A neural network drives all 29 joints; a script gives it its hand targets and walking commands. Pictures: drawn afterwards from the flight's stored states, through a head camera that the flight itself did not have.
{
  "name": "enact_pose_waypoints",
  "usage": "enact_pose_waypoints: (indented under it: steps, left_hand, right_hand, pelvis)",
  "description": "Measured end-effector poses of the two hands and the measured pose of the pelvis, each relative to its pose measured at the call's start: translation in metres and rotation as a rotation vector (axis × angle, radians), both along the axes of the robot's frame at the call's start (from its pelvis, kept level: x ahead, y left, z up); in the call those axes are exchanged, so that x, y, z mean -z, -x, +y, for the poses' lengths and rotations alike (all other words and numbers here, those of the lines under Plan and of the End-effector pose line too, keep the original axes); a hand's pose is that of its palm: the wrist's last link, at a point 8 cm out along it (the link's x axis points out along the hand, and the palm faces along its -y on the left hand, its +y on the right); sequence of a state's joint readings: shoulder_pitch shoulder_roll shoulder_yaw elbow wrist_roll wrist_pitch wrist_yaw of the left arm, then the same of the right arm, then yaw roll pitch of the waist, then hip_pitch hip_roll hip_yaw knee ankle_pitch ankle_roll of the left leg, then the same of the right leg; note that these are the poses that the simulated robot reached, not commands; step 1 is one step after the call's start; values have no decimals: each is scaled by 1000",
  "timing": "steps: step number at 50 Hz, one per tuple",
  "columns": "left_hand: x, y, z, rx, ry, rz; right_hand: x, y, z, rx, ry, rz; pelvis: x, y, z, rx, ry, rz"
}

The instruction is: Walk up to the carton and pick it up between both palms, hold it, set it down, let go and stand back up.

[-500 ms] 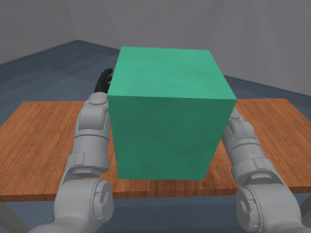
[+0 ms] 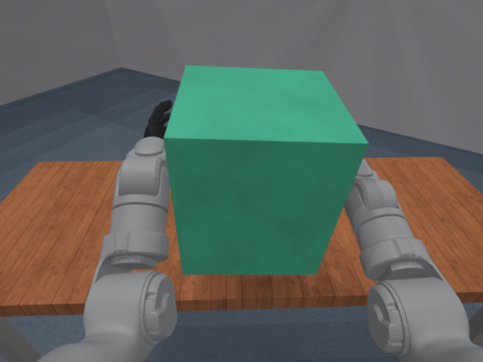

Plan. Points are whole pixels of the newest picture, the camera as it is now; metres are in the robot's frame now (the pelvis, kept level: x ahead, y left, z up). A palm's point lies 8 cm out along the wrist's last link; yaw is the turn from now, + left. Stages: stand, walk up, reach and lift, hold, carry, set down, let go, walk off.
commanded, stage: hold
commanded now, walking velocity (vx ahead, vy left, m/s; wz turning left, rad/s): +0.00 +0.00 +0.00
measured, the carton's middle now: (252, 172) +0.35 -0.01 +0.21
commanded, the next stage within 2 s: none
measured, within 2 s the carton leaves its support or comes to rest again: neither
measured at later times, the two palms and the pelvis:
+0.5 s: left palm (151, 140) +0.38 +0.15 +0.25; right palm (344, 153) +0.37 -0.15 +0.23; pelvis +0.00 +0.00 +0.00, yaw +0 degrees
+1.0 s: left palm (149, 136) +0.38 +0.15 +0.26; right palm (344, 148) +0.37 -0.15 +0.24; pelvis +0.00 +0.00 +0.00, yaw +0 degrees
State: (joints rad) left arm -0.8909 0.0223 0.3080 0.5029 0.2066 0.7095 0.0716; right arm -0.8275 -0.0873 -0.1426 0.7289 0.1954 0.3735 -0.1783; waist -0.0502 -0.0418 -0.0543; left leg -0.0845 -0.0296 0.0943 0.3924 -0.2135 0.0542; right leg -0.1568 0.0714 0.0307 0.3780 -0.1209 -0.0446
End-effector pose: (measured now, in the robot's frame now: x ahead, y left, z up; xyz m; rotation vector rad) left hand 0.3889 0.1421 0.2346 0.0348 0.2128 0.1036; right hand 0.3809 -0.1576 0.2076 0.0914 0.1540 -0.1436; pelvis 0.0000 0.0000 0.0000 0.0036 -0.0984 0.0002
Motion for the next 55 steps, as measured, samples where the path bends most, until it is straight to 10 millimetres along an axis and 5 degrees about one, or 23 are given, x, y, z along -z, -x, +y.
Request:
enact_pose_waypoints:
  steps: [55]
  left_hand:
    - [-26, 11, 4, -9, 2, -15]
  right_hand:
    - [-29, 8, 4, -10, -13, -16]
  pelvis:
    - [0, 2, 1, 0, 1, -4]
